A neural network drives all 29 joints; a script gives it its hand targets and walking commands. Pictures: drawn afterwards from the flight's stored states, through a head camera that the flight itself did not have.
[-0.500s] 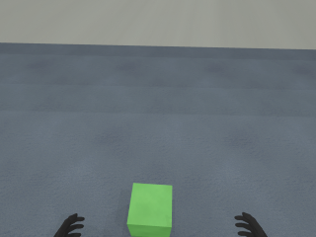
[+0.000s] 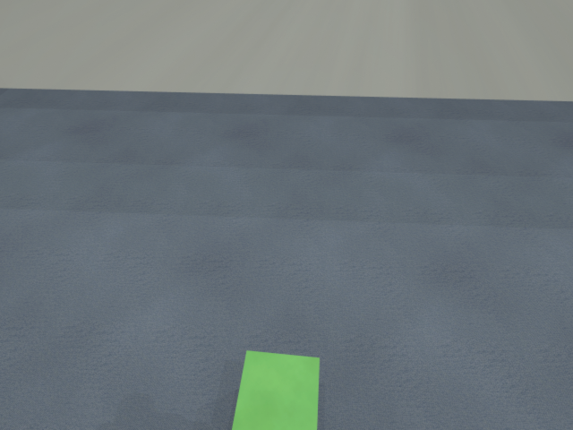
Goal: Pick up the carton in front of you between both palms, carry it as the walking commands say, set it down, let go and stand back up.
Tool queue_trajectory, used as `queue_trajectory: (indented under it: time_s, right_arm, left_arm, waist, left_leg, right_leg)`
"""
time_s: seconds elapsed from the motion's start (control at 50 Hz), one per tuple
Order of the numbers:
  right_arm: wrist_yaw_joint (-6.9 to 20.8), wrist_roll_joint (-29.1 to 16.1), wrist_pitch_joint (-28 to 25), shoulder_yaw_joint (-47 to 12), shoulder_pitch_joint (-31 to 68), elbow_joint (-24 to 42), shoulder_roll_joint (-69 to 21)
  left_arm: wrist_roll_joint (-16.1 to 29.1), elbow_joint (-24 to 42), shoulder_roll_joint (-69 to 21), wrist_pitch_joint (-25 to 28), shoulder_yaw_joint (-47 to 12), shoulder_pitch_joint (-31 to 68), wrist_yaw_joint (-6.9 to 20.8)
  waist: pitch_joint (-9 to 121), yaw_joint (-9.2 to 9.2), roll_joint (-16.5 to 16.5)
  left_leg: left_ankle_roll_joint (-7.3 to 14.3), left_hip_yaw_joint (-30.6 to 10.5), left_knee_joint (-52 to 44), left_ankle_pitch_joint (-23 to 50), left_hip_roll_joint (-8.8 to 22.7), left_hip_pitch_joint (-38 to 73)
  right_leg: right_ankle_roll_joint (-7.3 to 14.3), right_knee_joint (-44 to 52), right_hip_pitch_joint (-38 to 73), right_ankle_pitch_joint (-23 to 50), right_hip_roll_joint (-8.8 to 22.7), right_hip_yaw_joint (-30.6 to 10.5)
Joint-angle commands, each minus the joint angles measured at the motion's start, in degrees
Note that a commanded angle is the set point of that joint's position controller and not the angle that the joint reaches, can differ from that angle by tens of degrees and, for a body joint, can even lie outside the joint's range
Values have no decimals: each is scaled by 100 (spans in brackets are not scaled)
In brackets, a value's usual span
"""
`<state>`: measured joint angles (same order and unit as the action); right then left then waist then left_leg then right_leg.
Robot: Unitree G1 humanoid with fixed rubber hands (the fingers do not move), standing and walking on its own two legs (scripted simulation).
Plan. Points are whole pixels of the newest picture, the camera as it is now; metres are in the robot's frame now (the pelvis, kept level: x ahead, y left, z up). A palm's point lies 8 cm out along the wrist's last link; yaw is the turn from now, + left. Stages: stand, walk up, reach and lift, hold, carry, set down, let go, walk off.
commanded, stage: stand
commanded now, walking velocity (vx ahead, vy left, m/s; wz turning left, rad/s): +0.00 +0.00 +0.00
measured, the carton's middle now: (279, 406) +0.36 +0.03 -0.64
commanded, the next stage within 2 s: none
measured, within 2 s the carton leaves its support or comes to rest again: neither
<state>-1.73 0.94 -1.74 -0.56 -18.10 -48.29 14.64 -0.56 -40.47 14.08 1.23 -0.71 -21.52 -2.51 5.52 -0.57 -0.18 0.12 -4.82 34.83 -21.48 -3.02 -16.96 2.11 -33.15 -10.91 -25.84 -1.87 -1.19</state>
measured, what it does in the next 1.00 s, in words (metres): stands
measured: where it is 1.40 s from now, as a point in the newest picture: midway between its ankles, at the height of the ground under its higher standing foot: outside the picture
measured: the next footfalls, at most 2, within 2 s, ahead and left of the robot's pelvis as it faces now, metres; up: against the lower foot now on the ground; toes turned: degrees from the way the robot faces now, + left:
none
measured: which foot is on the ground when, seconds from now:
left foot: down 0.00-1.00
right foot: down 0.00-1.00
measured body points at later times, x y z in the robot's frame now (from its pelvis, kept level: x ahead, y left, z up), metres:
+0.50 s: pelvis -0.02 -0.01 +0.01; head -0.02 -0.02 +0.46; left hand -0.03 +0.24 -0.13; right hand -0.01 -0.26 -0.15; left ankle -0.04 +0.13 -0.73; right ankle -0.10 -0.10 -0.73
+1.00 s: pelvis -0.04 -0.02 +0.01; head -0.04 -0.03 +0.46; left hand -0.09 +0.20 -0.14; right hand -0.07 -0.24 -0.15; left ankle -0.04 +0.13 -0.73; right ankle -0.10 -0.10 -0.73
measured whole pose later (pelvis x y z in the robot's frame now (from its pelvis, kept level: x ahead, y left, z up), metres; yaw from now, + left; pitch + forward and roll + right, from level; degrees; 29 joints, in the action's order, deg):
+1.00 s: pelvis -0.04 -0.02 +0.01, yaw +1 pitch -1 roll +1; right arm -2.7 0.4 1.1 -2.9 -19.3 -67.2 9.0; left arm -0.9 -60.9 9.0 0.6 -2.5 -24.5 -2.9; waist 0.1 -0.5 -0.2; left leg -2.0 -6.8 28.7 -15.5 -1.1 -12.1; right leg 4.1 -27.5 -6.0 -20.3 -3.6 0.6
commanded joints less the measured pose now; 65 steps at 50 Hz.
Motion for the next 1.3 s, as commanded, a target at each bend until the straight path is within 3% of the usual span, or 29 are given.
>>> queue_trajectory:
  time_s: [0.0, 0.7, 1.28]
  right_arm:
    - [-42, -7, -1, 129, -214, 134, 613]
    - [-98, -40, 263, -118, -487, -1565, 59]
    - [-131, -62, 274, -218, -553, -2056, -267]
  left_arm:
    - [1, 189, 701, 24, 187, -319, -40]
    - [-34, -1645, 167, -57, -48, -816, -49]
    - [-25, -2280, -142, -28, -102, -800, -41]
  waist:
    - [-253, 4, 71]
    - [-1065, 14, 56]
    - [-1195, 11, 48]
  left_leg:
    - [151, -363, -197, 2461, 515, 235]
    - [82, -428, -797, 1833, 567, 371]
    - [0, -387, -924, 1610, 583, 274]
  right_leg:
    - [9, 305, -91, 3487, 654, -369]
    - [162, 1047, 80, 2228, 642, -453]
    - [224, 1276, 60, 2035, 636, -511]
